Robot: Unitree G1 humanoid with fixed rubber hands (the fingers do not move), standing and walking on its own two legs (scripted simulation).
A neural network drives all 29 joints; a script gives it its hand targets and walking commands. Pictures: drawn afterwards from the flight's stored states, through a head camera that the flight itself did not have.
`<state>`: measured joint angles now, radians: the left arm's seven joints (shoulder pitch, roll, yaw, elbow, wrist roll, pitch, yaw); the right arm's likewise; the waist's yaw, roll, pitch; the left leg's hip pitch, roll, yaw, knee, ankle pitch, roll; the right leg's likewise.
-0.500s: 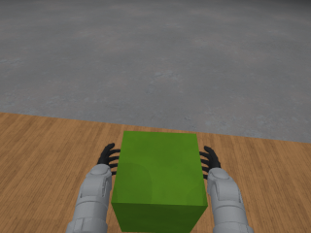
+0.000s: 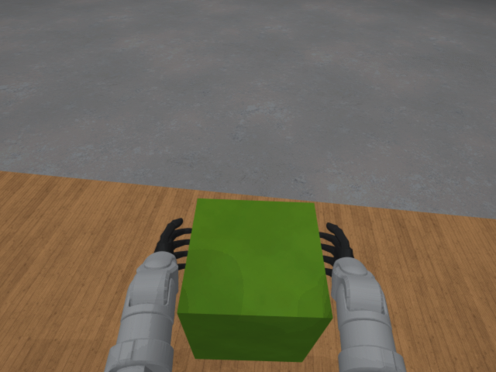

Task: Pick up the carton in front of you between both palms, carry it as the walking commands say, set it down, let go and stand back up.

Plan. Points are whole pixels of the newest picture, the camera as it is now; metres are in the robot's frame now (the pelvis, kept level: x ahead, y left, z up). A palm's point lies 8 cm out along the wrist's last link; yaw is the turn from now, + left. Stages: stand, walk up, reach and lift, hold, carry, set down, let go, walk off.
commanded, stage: reach and lift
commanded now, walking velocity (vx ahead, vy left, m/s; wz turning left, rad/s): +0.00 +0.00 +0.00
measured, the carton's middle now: (252, 284) +0.30 +0.00 -0.05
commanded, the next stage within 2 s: hold in 0.44 s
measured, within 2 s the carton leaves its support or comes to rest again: neither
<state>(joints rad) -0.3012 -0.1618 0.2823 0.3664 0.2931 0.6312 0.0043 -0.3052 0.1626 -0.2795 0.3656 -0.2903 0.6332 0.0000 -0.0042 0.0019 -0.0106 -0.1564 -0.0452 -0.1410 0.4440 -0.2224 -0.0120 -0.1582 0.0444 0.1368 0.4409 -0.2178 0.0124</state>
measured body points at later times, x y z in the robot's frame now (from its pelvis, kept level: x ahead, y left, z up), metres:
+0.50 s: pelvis +0.01 +0.00 +0.00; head -0.03 +0.00 +0.45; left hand +0.31 +0.15 +0.03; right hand +0.31 -0.15 +0.03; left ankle +0.02 +0.13 -0.74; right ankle +0.02 -0.13 -0.74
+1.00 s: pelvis +0.00 +0.00 +0.00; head -0.05 +0.00 +0.45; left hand +0.30 +0.15 +0.04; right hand +0.30 -0.15 +0.05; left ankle +0.02 +0.13 -0.74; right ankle +0.02 -0.13 -0.74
